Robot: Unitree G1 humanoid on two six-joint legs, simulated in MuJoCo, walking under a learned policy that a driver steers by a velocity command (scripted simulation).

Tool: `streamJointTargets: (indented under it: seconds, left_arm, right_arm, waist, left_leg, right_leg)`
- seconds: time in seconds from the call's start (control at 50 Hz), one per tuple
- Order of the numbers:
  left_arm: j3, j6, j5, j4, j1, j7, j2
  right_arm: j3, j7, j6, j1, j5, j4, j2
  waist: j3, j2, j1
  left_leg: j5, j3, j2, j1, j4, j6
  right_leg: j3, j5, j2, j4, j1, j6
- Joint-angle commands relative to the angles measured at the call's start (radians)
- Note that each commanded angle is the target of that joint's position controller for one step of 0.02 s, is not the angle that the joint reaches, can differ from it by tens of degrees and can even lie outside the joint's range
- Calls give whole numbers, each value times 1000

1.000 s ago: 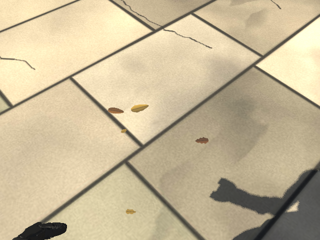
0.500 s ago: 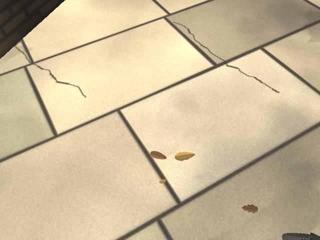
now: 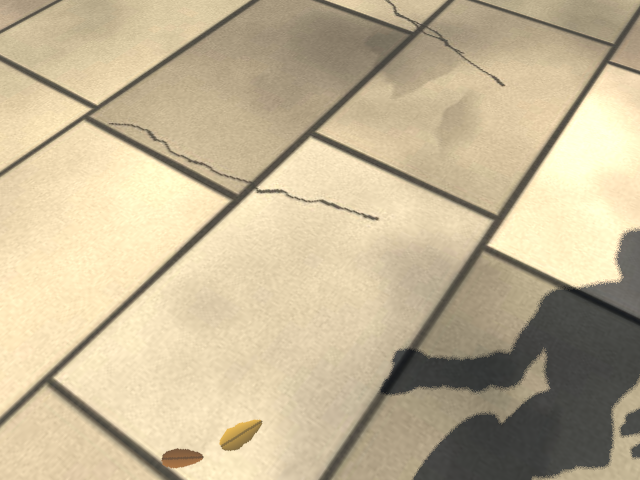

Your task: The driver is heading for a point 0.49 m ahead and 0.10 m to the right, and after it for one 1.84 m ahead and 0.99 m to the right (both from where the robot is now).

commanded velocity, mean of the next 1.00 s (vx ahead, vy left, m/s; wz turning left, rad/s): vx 0.50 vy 0.00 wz -0.42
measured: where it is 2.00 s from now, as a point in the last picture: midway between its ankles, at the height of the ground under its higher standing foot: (450, 241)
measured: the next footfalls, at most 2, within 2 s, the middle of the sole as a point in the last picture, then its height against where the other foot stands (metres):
right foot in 0.16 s outside the picture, level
left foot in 0.64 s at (320, 437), level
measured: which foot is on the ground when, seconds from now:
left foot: down 0.00-0.18, up 0.20-0.62, down 0.64-1.00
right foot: up 0.00-0.14, down 0.16-0.66, up 0.68-1.00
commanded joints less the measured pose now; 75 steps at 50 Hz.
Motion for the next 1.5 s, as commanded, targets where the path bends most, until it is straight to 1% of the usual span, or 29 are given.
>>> streamJointTargets:
  seconds: [0.02, 0.1, 0.16, 0.18, 0.2, 0.22, 0.24, 0.28, 0.36, 0.46, 0.58, 0.64, 0.66, 0.68, 0.7, 0.72, 0.76, 0.82, 0.92, 1.08, 1.12, 1.16, 1.18, 1.2, 1.22, 1.24, 1.28, 1.36, 1.5]
  left_arm:
    - [-6, -10, 0, -90, -76, -21, 18]
    - [7, -3, 4, -138, -120, -34, 50]
    - [75, 10, 1, -65, 196, -18, 162]
    - [107, 20, -7, -43, 310, 5, 271]
    - [100, 3, -7, -85, 252, 0, 317]
    - [71, -15, -2, -93, 248, -11, 219]
    - [58, -28, 4, -85, 225, -12, 178]
    - [39, -36, 10, -98, 107, -6, 119]
    - [40, -44, 16, -106, 86, 15, 129]
    - [48, -34, 4, -69, 154, 39, 151]
    - [46, -24, 0, -23, 219, 45, 133]
    - [34, -17, 8, -16, 212, 40, 97]
    - [15, -17, 21, -30, 219, 37, 51]
    - [-6, -29, -4, -36, 372, 36, -16]
    - [3, -35, -19, -23, 356, 40, 63]
    - [21, -37, -20, -37, 229, 41, 130]
    - [18, -41, 10, -70, 105, 40, 113]
    - [13, -43, 11, -60, 129, 28, 61]
    - [-11, -49, 19, -98, -2, 20, 11]
    - [-12, -67, 2, -153, -199, -14, 22]
    - [-1, -70, 4, -145, -157, -17, 48]
    - [37, -68, 14, -76, 79, -5, 120]
    - [57, -61, 25, -44, 267, 8, 197]
    - [63, -57, 23, -27, 283, 0, 244]
    - [38, -55, 12, -33, 268, -1, 143]
    - [25, -57, 10, -36, 201, 0, 116]
    - [14, -61, 23, -41, 101, -5, 82]
    - [15, -83, 20, -13, 76, -5, 79]
    - [26, -74, 11, 62, 174, 17, 131]
  right_arm:
    - [-39, -7, -8, -63, 13, -64, -171]
    - [-53, -8, 19, -38, 35, -40, -211]
    - [-47, -16, 38, -49, 41, -48, -206]
    - [-18, -16, 31, -11, 2, -81, -126]
    - [14, -7, 0, 10, -7, -128, -54]
    - [-7, 6, -28, -96, 29, -140, -152]
    - [-6, 11, -43, -146, 49, -158, -158]
    - [-11, -4, -44, -137, 6, -137, -153]
    - [-6, -3, -8, -126, -12, -134, -117]
    - [18, 7, -9, -312, -3, -180, -67]
    - [6, 32, -32, -351, 12, -195, -114]
    - [-19, 25, -42, -191, 0, -154, -150]
    - [-30, 19, -46, -55, -13, -141, -194]
    - [-57, 22, -33, 55, -17, -98, -289]
    - [-42, 33, -30, 83, 17, -81, -211]
    - [-23, 32, -27, 29, 20, -92, -148]
    - [-4, 29, -16, -61, 1, -99, -104]
    - [7, 21, -20, -70, -1, -86, -82]
    - [-6, 10, -13, -24, 16, -50, -146]
    - [-6, 3, 21, 87, 31, 21, -175]
    - [-12, -2, 32, 78, 31, 27, -194]
    - [-3, -7, 38, 58, 28, 19, -179]
    - [22, -10, 34, 56, -3, -14, -122]
    - [50, -3, 14, 177, 7, -23, -21]
    - [25, 4, -2, 104, 28, -14, -134]
    - [14, 10, -12, 13, 45, -44, -167]
    - [13, 6, -11, -47, 22, -51, -142]
    - [21, 4, 23, -25, 14, -43, -82]
    - [39, 19, 10, -273, 11, -109, -48]
  waist:
    - [44, 82, 12]
    - [39, 101, 25]
    - [-154, 89, 204]
    - [-237, -98, 212]
    - [-374, -236, 132]
    - [-345, -92, 198]
    - [-219, -66, 181]
    - [-108, 14, 96]
    - [-77, 6, 56]
    - [-24, -25, 122]
    - [-20, -61, 133]
    - [-83, -74, 51]
    - [-218, 9, -7]
    - [-344, 322, 39]
    - [-307, 300, 9]
    - [-162, 186, -15]
    - [-38, 105, 16]
    - [-43, 158, 59]
    - [-16, 123, 29]
    - [30, 125, -17]
    - [3, 135, 25]
    - [-150, 113, 149]
    - [-310, -19, 213]
    - [-411, -274, 140]
    - [-334, -149, 178]
    - [-196, -102, 166]
    - [-78, -7, 112]
    - [-50, -29, 51]
    - [19, 1, 126]
  left_leg:
    - [276, -70, 287, -37, -105, 151]
    - [501, -21, 316, 83, 12, 115]
    - [785, 56, 245, -43, 492, 46]
    - [295, 67, 165, -382, 850, -14]
    - [-366, -141, -27, -685, 1119, -53]
    - [-320, -278, 28, -789, 1160, -31]
    - [-237, -261, 66, -819, 1111, -6]
    - [-115, -265, 136, -699, 931, -9]
    - [-9, -244, 125, -598, 785, -62]
    - [284, -236, 59, -539, 416, -91]
    - [268, -265, 43, -464, 266, -45]
    - [185, -220, 34, -238, 207, 26]
    - [168, -358, 170, -5, 230, 88]
    - [-22, -801, 379, 338, 156, 267]
    - [-314, -999, 416, 343, 45, 282]
    - [-332, -869, 374, 223, 25, 234]
    - [-117, -649, 291, 15, 2, 203]
    - [81, -505, 226, -75, -44, 195]
    - [230, -377, 220, -90, -98, 209]
    - [313, -315, 257, 7, -43, 164]
    - [462, -306, 267, 46, 28, 144]
    - [655, -233, 193, -37, 309, 98]
    - [350, -189, 131, -250, 632, 59]
    - [-321, -213, -32, -604, 923, 12]
    - [-341, -303, 24, -715, 1018, 20]
    - [-245, -279, 67, -759, 1014, 30]
    - [-105, -251, 130, -696, 924, 12]
    - [-15, -243, 161, -607, 819, -25]
    - [331, -202, 119, -591, 407, -37]
  right_leg:
    - [-28, 59, -4, -109, 34, -21]
    - [-90, -91, 43, -177, 66, -79]
    - [-150, -100, 175, -253, 551, -167]
    - [193, -122, -26, -286, 867, -264]
    - [756, -322, -218, -473, 1053, -437]
    - [725, -360, -218, -542, 1031, -390]
    - [582, -309, -184, -539, 916, -352]
    - [391, -94, -104, -545, 662, -295]
    - [280, 112, -52, -597, 490, -308]
    - [209, -6, 17, -591, 427, -242]
    - [319, -71, -51, -486, 543, -208]
    - [299, 109, 0, -310, 560, -162]
    - [237, 17, 57, -56, 465, -126]
    - [113, -395, 214, 297, 108, -41]
    - [151, -527, 184, 437, -60, -32]
    - [159, -443, 141, 473, -104, -38]
    - [98, -324, 73, 389, -71, -36]
    - [56, -258, 26, 265, 28, -28]
    - [10, -79, 12, -13, 14, 1]
    - [-26, 34, 65, -286, 98, -29]
    - [-43, -25, 87, -322, 183, -60]
    - [-63, 2, 103, -354, 546, -117]
    - [168, 43, -102, -313, 850, -187]
    - [610, -188, -283, -433, 1093, -330]
    - [630, -324, -256, -496, 1034, -300]
    - [490, -280, -221, -520, 909, -267]
    - [325, -77, -146, -575, 686, -248]
    - [188, 65, -107, -667, 531, -264]
    - [41, 73, -60, -704, 530, -219]
Over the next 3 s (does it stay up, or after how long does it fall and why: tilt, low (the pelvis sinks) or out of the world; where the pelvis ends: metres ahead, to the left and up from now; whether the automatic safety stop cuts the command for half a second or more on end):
stays up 1.36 -0.55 0.00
